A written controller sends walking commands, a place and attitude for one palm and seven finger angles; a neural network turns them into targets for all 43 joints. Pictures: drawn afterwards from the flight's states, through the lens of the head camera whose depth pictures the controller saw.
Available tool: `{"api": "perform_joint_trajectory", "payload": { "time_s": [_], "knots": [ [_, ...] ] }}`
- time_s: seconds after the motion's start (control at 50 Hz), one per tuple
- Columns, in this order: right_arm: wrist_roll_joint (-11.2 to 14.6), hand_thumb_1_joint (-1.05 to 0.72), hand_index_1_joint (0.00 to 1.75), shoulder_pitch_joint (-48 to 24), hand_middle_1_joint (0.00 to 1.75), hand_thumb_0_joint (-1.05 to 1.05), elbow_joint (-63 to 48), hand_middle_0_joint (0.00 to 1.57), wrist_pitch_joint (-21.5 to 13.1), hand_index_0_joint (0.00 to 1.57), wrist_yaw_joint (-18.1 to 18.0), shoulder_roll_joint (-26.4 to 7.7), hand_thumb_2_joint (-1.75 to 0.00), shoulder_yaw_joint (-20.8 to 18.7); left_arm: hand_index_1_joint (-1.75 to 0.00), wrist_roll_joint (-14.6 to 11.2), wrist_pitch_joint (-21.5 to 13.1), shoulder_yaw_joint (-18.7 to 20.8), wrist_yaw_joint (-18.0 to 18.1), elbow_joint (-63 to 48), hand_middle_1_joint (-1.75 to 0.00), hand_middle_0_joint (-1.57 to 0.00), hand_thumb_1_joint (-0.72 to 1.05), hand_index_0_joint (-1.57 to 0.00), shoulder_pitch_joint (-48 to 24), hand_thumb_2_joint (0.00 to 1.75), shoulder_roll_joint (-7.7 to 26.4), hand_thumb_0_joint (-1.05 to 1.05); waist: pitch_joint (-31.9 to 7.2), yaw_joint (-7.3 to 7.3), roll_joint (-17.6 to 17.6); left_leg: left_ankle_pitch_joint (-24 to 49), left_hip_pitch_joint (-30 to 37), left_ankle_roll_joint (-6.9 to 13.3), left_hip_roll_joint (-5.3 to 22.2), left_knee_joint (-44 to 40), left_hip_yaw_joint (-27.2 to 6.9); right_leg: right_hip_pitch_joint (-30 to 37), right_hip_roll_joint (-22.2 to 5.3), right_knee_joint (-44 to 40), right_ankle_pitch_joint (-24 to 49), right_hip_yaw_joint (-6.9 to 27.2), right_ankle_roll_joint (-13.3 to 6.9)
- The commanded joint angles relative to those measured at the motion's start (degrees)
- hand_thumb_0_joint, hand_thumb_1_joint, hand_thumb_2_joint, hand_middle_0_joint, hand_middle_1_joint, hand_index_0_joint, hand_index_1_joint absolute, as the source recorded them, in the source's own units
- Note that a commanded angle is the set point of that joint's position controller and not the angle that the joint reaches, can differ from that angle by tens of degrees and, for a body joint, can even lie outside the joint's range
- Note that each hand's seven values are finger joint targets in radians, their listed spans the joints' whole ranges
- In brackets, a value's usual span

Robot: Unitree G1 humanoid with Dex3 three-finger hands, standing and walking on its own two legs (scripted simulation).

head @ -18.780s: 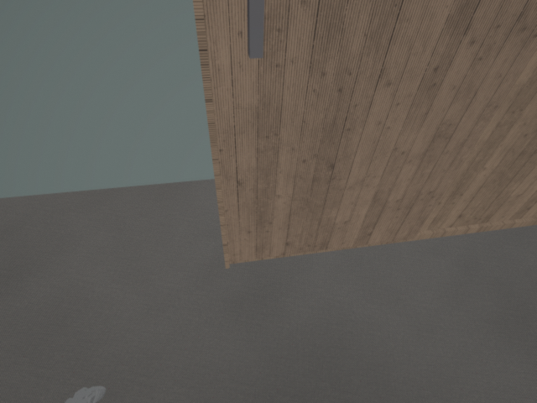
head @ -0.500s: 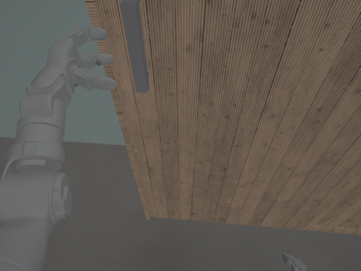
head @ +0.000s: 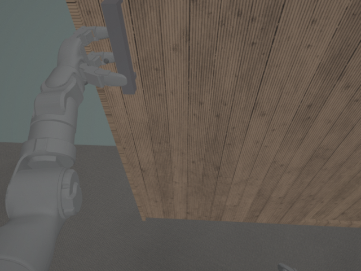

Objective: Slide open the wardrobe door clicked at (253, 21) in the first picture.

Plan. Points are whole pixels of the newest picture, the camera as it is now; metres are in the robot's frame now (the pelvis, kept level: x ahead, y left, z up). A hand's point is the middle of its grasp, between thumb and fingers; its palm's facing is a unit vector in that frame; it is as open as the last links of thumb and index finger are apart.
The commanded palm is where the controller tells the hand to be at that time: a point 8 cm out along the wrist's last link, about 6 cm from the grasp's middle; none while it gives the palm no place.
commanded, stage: feel for the door with the fingertips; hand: left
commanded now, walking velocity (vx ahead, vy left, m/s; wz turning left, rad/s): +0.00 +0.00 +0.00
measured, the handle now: (124, 47) +0.51 +0.13 +0.27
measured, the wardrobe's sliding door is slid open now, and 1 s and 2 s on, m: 0.00 0.00 0.00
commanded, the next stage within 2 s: slide the fingers in behind the handle in 0.46 s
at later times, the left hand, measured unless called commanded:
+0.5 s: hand (107, 56) +0.47 +0.16 +0.27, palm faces +0.00 -1.00 +0.02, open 14.0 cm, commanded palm +0.45 +0.21 +0.26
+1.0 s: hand (107, 62) +0.45 +0.15 +0.26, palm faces -0.02 -1.00 +0.01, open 14.0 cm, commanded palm +0.43 +0.20 +0.26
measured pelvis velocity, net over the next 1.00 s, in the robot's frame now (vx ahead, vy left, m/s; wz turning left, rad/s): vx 0.00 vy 0.01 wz -0.01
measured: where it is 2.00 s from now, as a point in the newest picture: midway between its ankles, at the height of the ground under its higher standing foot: outside the picture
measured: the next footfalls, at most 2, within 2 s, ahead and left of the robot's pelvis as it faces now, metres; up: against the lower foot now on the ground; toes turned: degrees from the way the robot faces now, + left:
none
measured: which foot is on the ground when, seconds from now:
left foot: down 0.00-1.00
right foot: down 0.00-1.00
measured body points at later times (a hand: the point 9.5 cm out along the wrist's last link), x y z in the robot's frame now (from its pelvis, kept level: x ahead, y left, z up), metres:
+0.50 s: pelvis +0.00 +0.00 +0.00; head +0.01 -0.01 +0.45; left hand +0.46 +0.21 +0.27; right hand +0.11 -0.26 -0.11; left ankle +0.02 +0.10 -0.74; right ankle -0.04 -0.08 -0.74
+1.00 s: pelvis +0.00 +0.01 +0.00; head -0.01 +0.00 +0.45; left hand +0.45 +0.21 +0.26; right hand +0.10 -0.25 -0.11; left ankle +0.02 +0.10 -0.74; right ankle -0.04 -0.08 -0.74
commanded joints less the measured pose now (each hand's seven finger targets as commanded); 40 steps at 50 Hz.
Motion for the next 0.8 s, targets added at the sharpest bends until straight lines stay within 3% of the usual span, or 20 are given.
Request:
{"api": "perform_joint_trajectory", "payload": {
  "time_s": [0.0, 0.04, 0.1, 0.16, 0.22, 0.28, 0.38, 0.42, 0.44, 0.46, 0.48, 0.5, 0.54, 0.58, 0.6, 0.7, 0.72, 0.78],
  "knots": [
    [0.0, -0.9, 0.3, -2.7, 0.3, 0.0, -7.7, 0.2, -2.7, 0.2, -0.9, -8.7, -0.9, -3.7, -1.2, -0.3, -3.9, 2.2, -1.3, -12.6, -1.2, -0.3, -0.5, -0.3, -31.4, 0.3, 14.6, 0.0, -18.2, 0.3, -1.5, 15.4, 14.2, 2.3, 0.0, 1.2, -4.0, -1.0, -1.6, -2.6, 24.5, 3.2, 1.4],
    [0.1, -0.9, 0.3, -2.8, 0.3, 0.0, -7.7, 0.2, -2.7, 0.2, -0.9, -8.6, -0.9, -3.5, -1.2, -0.8, -4.0, 2.9, -2.1, -12.8, -1.2, -0.3, -0.5, -0.3, -31.5, 0.3, 15.3, 0.0, -18.9, 0.36, -0.8, 16.0, 14.1, 2.3, -0.3, 1.3, -4.1, -0.3, -1.7, -2.2, 26.2, 3.4, 1.3],
    [0.3, -0.9, 0.3, -1.9, 0.3, 0.0, -7.2, 0.2, -2.9, 0.2, -1.1, -8.9, -0.9, -3.9, -1.2, -1.7, -4.1, 0.1, -3.3, -11.1, -1.2, -0.3, -0.5, -0.3, -31.7, 0.3, 12.3, 0.0, -17.2, -0.85, -2.7, 15.5, 13.9, 2.5, -0.2, 1.6, -3.9, -1.7, -1.6, -2.5, 25.6, 2.9, 1.6],
    [0.2, -0.9, 0.3, -2.2, 0.3, 0.0, -7.4, 0.2, -3.3, 0.2, -0.8, -8.9, -0.9, -3.9, -1.2, -1.7, -4.3, 1.1, -3.4, -13.7, -1.2, -0.3, -0.5, -0.3, -32.1, 0.3, 13.2, 0.0, -19.6, -0.09, 0.1, 17.1, 15.6, 2.3, -0.3, 1.9, -4.3, -1.9, -1.5, -1.7, 26.6, 3.1, 1.3],
    [0.2, -0.9, 0.3, -1.9, 0.3, 0.0, -6.8, 0.2, -3.2, 0.2, -0.8, -9.2, -0.9, -4.0, -1.2, -2.0, -4.3, 0.6, -3.2, -12.0, -1.2, -0.3, -0.5, -0.3, -32.7, 0.3, 12.7, 0.0, -17.7, -0.8, -2.4, 16.3, 14.6, 2.4, -0.2, 2.0, -4.3, -2.9, -1.3, -2.0, 25.8, 2.9, 1.5],
    [0.2, -0.9, 0.3, -1.8, 0.3, 0.0, -6.6, 0.2, -3.2, 0.2, -0.5, -9.0, -0.9, -3.9, -1.2, -1.5, -4.1, 0.0, -2.6, -12.0, -1.2, -0.3, -0.5, -0.3, -34.5, 0.3, 12.0, 0.0, -17.7, -0.74, -0.2, 16.2, 15.0, 2.1, -0.2, 1.9, -4.7, -4.0, -1.3, -1.7, 24.4, 2.7, 1.2],
    [-0.2, -0.9, 0.3, -0.7, 0.3, 0.0, -6.0, 0.2, -2.8, 0.2, -0.6, -9.2, -0.9, -3.9, -1.2, -0.8, -4.8, 2.3, -1.4, -8.6, -1.2, -0.3, -0.5, -0.3, -35.8, 0.3, 14.6, 0.0, -17.9, -0.9, -3.6, 15.7, 13.6, 2.2, -0.1, 1.8, -4.7, -3.2, -1.3, -1.7, 24.6, 2.8, 1.4],
    [-0.2, -0.9, 0.3, -0.9, 0.3, 0.0, -6.5, 0.2, -2.7, 0.2, -0.6, -9.2, -0.9, -3.8, -1.2, -0.6, -5.4, 3.2, -1.1, -8.0, -1.2, -0.3, -0.5, -0.3, -34.5, 0.3, 15.6, 0.0, -18.7, -0.2, -3.5, 16.5, 13.5, 2.3, -0.2, 1.9, -4.5, -2.2, -1.4, -1.4, 25.8, 3.0, 1.4],
    [-0.3, -0.9, 0.3, -0.8, 0.3, 0.0, -6.5, 0.2, -2.8, 0.2, -0.6, -9.1, -0.9, -3.7, -1.2, -0.4, -5.8, 1.8, -1.2, -9.0, -1.2, -0.3, -0.5, -0.3, -37.4, 0.3, 14.5, 0.0, -19.2, -0.93, -1.6, 16.6, 14.0, 2.3, -0.3, 1.9, -4.5, -2.7, -1.5, -1.4, 25.7, 3.1, 1.4],
    [-0.4, -0.9, 0.3, -0.3, 0.3, 0.0, -6.2, 0.2, -2.7, 0.2, -0.6, -9.0, -0.9, -3.9, -1.2, 0.0, -6.0, 3.7, -1.0, -7.0, -1.2, -0.3, -0.5, -0.3, -36.1, 0.3, 16.4, 0.0, -19.1, -0.5, -2.6, 16.2, 13.8, 2.2, -0.1, 2.0, -4.5, -2.6, -1.5, -1.6, 25.2, 3.1, 1.3],
    [-0.5, -0.9, 0.3, 0.0, 0.3, 0.0, -6.3, 0.2, -2.6, 0.2, -0.6, -9.1, -0.9, -3.7, -1.2, 0.1, -6.1, 2.2, -1.2, -6.6, -1.2, -0.3, -0.5, -0.3, -36.0, 0.3, 14.7, 0.0, -18.9, -0.79, -2.9, 16.8, 13.7, 2.2, -0.1, 1.9, -4.5, -2.7, -1.4, -1.4, 25.7, 2.9, 1.3],
    [-0.5, -0.9, 0.3, 0.5, 0.3, 0.0, -6.5, 0.2, -2.5, 0.2, -0.7, -9.2, -0.9, -4.0, -1.2, 0.0, -6.4, 3.9, -1.2, -5.5, -1.2, -0.3, -0.5, -0.3, -33.7, 0.3, 16.7, 0.0, -19.3, -0.21, -4.5, 17.2, 12.9, 2.3, 0.0, 1.9, -4.4, -1.2, -1.5, -1.5, 26.0, 2.8, 1.4],
    [-0.2, -0.9, 0.3, -0.3, 0.3, 0.0, -6.7, 0.2, -2.5, 0.2, -0.7, -9.0, -0.9, -3.7, -1.2, 0.1, -6.5, 0.8, -1.8, -6.8, -1.2, -0.3, -0.5, -0.3, -36.3, 0.3, 13.5, 0.0, -18.6, -1.1, -1.5, 17.1, 14.0, 2.2, -0.1, 2.1, -4.2, -2.9, -1.5, -1.3, 26.0, 3.0, 1.3],
    [-0.3, -0.9, 0.3, 0.4, 0.3, 0.0, -6.4, 0.2, -2.8, 0.2, -0.6, -9.0, -0.9, -3.8, -1.2, 0.0, -6.5, 0.9, -2.1, -5.3, -1.2, -0.3, -0.5, -0.3, -36.3, 0.3, 13.3, 0.0, -17.2, -1.31, -2.2, 15.4, 13.5, 2.2, 0.1, 2.0, -4.5, -4.4, -1.3, -1.9, 23.8, 2.9, 1.4],
    [-0.3, -0.9, 0.3, 0.8, 0.3, 0.0, -6.5, 0.2, -2.6, 0.2, -0.8, -9.2, -0.9, -4.1, -1.2, -0.2, -6.8, 2.3, -2.0, -4.7, -1.2, -0.3, -0.5, -0.3, -34.2, 0.3, 15.0, 0.0, -17.8, -0.86, -3.4, 15.6, 13.4, 2.3, 0.2, 1.9, -4.3, -3.0, -1.4, -2.0, 23.6, 2.7, 1.3],
    [-0.3, -0.9, 0.3, 0.2, 0.3, 0.0, -7.2, 0.2, -3.1, 0.2, -0.6, -9.0, -0.9, -4.0, -1.2, -0.9, -7.0, 0.0, -2.2, -9.0, -1.2, -0.3, -0.5, -0.3, -33.7, 0.3, 11.5, 0.0, -19.2, -0.57, -1.1, 17.1, 15.8, 1.9, 0.5, 1.8, -4.9, -3.8, -1.2, -1.8, 22.5, 2.3, 1.0],
    [-0.2, -0.9, 0.3, -0.2, 0.3, 0.0, -7.2, 0.2, -3.3, 0.2, -0.4, -9.1, -0.9, -4.1, -1.2, -0.8, -6.7, 2.0, -2.0, -9.6, -1.2, -0.3, -0.5, -0.3, -32.3, 0.3, 13.1, 0.0, -19.6, 0.04, -1.3, 17.2, 16.3, 1.9, 0.6, 1.7, -5.2, -4.1, -1.0, -1.7, 22.4, 2.4, 0.9],
    [-0.2, -0.9, 0.3, -0.8, 0.3, 0.0, -7.4, 0.2, -3.4, 0.2, -0.3, -9.0, -0.9, -4.1, -1.2, -1.0, -6.3, 0.4, -1.8, -13.5, -1.2, -0.3, -0.5, -0.3, -33.0, 0.3, 11.2, 0.0, -19.9, -0.09, -0.3, 18.0, 17.5, 1.6, 0.9, 1.5, -5.5, -4.4, -0.9, -1.5, 22.2, 2.1, 0.8]
  ]
}}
